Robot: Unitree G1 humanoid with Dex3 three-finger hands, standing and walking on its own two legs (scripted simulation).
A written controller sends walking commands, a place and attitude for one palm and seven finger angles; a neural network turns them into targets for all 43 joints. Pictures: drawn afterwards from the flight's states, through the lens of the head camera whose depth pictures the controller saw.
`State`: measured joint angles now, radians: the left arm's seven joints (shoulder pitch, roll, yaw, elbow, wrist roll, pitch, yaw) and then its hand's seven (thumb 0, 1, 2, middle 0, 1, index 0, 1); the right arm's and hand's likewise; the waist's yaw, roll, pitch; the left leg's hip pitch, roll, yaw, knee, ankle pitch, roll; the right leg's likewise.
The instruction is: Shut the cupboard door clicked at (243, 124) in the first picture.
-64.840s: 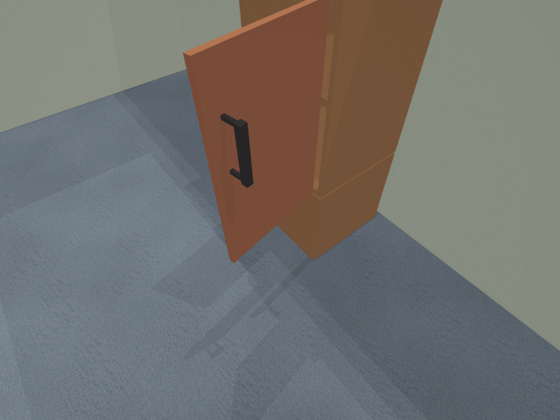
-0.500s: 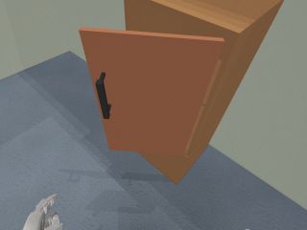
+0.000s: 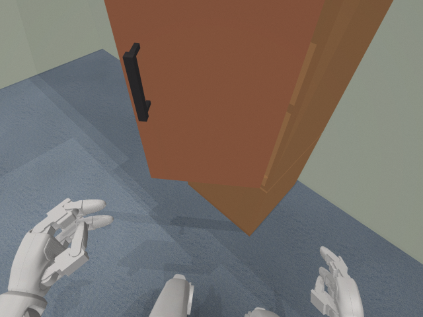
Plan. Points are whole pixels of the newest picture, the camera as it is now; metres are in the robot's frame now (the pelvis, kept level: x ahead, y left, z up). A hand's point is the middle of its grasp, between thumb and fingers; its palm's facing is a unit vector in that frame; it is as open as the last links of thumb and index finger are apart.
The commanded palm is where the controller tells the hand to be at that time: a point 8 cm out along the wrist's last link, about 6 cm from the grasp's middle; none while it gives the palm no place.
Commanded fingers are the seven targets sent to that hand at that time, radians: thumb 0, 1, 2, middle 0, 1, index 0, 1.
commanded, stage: raise the hand and make a fist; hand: left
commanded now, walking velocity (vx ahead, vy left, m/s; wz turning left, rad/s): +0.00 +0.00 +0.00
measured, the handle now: (139, 84) +0.52 +0.22 +0.15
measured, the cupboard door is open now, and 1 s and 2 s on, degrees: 38 38 38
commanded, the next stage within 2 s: bring the fist close to the handle in 1.32 s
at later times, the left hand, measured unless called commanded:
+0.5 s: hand (79, 227) +0.22 +0.23 +0.11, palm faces +0.03 -1.00 -0.04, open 3.3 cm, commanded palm +0.19 +0.28 +0.12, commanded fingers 0.00 0.90 0.90 -1.21 -1.40 -1.21 -1.40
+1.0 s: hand (94, 203) +0.24 +0.20 +0.15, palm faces +0.02 -1.00 -0.05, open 3.1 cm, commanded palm +0.21 +0.25 +0.15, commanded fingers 0.00 0.90 0.90 -1.30 -1.50 -1.30 -1.50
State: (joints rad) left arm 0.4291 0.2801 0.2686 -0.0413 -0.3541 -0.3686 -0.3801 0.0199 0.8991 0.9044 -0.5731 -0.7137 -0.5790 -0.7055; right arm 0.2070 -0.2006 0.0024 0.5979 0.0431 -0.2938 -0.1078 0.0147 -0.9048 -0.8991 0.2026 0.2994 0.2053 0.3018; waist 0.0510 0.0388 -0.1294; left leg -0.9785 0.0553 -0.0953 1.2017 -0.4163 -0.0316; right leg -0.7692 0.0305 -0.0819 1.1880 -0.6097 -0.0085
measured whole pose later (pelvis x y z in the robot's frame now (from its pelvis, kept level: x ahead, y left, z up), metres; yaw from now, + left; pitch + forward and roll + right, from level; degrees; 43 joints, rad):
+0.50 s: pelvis +0.01 +0.03 +0.03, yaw +0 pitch +8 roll -4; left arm 0.45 0.28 0.19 -0.15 -0.31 -0.27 -0.24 0.02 0.90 0.90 -1.03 -1.21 -1.04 -1.20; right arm 0.25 -0.22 0.02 0.54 0.04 -0.24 -0.08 0.02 -0.91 -0.90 0.20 0.30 0.20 0.30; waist 0.01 0.04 -0.12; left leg -0.82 0.04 -0.05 1.04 -0.38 0.01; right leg -0.61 0.01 -0.04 1.00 -0.54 0.03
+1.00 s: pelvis +0.01 +0.01 +0.05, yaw +0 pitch +4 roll -2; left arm 0.34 0.27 0.16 -0.14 -0.29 -0.17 -0.20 0.02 0.90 0.90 -1.29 -1.50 -1.30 -1.49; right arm 0.28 -0.24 0.05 0.55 0.05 -0.24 -0.08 0.01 -0.90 -0.90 0.20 0.30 0.20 0.30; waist 0.01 0.06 -0.09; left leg -0.64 0.03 -0.04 0.89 -0.32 -0.01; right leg -0.45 0.00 -0.04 0.87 -0.49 0.02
